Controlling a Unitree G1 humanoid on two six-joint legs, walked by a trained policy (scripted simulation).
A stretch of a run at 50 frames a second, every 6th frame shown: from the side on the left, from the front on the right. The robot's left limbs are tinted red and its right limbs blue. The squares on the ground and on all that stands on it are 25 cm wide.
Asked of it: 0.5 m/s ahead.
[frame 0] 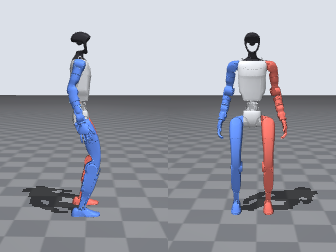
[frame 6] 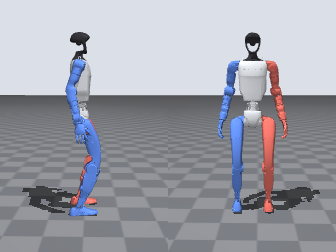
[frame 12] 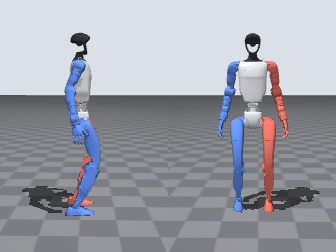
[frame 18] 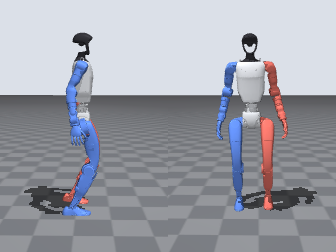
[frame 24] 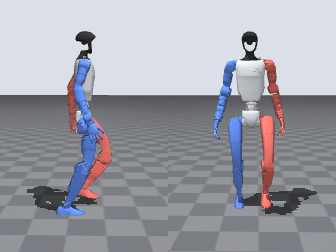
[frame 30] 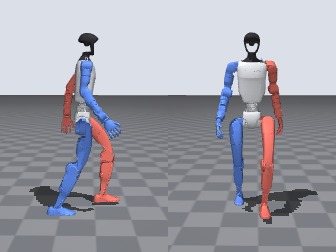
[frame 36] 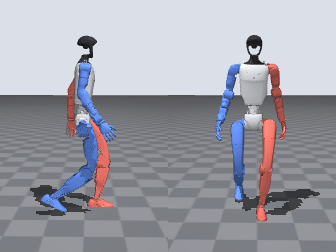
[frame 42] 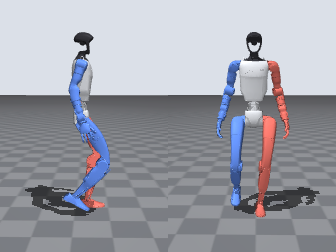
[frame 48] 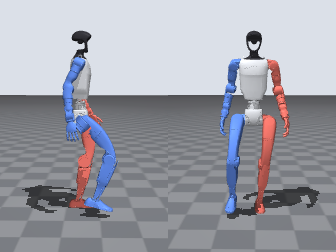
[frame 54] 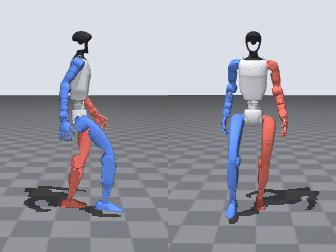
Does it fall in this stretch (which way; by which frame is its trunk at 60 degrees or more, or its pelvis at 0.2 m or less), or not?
no
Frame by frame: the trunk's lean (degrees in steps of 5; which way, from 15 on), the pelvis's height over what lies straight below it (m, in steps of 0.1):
0: 0, 0.8
6: 0, 0.8
12: 0, 0.8
18: 0, 0.8
24: 0, 0.8
30: 5, 0.8
36: 5, 0.7
42: 0, 0.8
48: 0, 0.8
54: 0, 0.8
